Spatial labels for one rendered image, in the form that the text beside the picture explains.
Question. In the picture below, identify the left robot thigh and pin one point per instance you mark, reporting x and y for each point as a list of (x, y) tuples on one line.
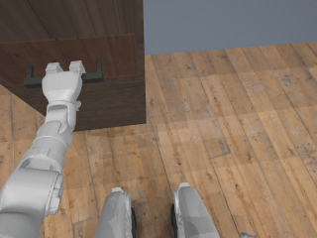
[(112, 221)]

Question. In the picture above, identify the drawer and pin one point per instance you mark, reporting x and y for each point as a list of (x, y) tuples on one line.
[(116, 52)]

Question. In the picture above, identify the handle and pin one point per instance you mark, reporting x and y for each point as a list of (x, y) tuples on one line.
[(88, 77)]

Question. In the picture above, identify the left robot upper arm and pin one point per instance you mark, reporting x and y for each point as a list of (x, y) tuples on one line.
[(32, 195)]

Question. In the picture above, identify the robot left hand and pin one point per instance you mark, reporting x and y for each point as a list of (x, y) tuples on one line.
[(59, 85)]

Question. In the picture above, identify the cabinet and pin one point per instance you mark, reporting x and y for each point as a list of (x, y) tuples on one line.
[(115, 102)]

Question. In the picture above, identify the left robot shin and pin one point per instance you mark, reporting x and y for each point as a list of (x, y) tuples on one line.
[(128, 222)]

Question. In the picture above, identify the robot left forearm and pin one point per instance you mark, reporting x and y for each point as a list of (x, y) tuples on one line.
[(50, 146)]

